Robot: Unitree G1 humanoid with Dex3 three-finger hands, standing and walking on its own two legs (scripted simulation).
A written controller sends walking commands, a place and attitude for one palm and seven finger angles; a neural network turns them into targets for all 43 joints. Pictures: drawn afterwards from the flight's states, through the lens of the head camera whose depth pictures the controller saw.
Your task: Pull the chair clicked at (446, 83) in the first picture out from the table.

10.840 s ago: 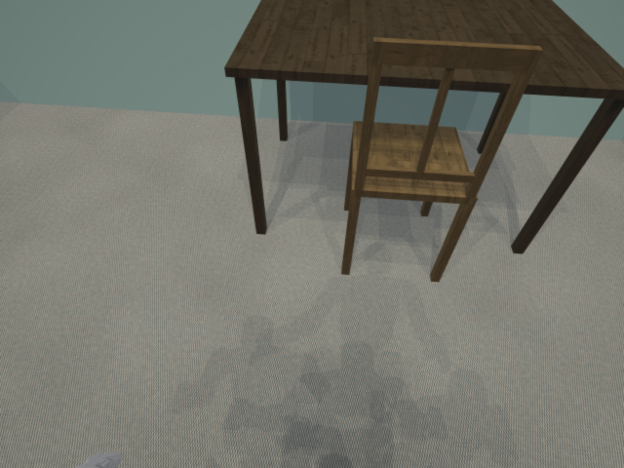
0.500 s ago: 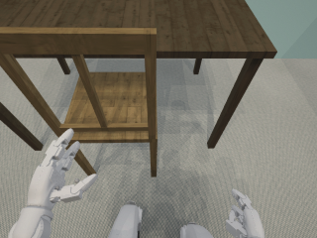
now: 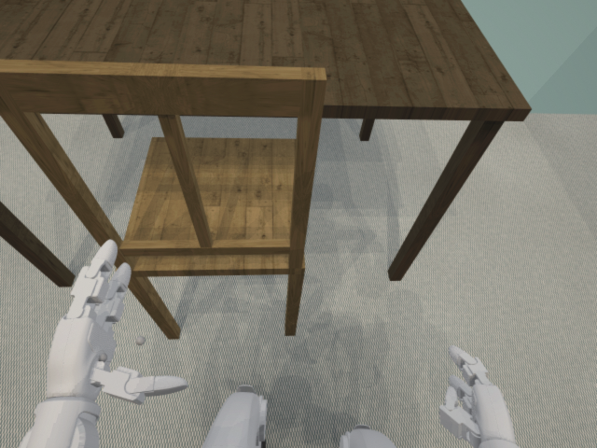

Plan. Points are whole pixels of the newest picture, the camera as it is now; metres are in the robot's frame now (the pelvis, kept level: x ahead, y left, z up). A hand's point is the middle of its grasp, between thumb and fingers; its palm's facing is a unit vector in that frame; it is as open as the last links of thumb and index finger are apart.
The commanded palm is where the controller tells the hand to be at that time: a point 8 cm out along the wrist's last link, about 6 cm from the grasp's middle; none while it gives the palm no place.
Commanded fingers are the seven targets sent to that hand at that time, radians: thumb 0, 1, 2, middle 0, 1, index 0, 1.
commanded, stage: raise the hand toward the chair's back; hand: left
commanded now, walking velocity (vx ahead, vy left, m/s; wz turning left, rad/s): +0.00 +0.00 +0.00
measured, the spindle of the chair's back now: (191, 191) +0.47 +0.21 +0.02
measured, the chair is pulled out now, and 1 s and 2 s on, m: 0.00 0.00 0.00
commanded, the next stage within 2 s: aim the fingers beside a spindle in 0.90 s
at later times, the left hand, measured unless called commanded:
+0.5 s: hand (127, 321) +0.25 +0.22 +0.06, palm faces +0.10 -0.99 -0.04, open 16.9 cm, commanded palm +0.22 +0.27 +0.06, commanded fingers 0.00 -0.50 0.30 -0.06 -0.08 -0.06 -0.08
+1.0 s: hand (148, 320) +0.25 +0.20 +0.06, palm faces +0.11 -0.99 -0.05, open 16.9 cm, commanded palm +0.23 +0.25 +0.06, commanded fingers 0.00 -0.50 0.30 -0.06 -0.08 -0.06 -0.08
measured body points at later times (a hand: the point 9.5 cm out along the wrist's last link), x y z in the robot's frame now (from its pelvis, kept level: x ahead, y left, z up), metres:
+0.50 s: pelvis +0.00 +0.01 +0.01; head +0.06 +0.03 +0.46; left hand +0.24 +0.27 +0.06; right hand +0.17 -0.23 -0.07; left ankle +0.08 +0.10 -0.64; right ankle -0.01 -0.13 -0.64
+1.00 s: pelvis +0.01 -0.01 +0.01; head +0.06 +0.00 +0.46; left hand +0.24 +0.25 +0.06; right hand +0.18 -0.25 -0.07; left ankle +0.08 +0.10 -0.64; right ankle -0.01 -0.13 -0.64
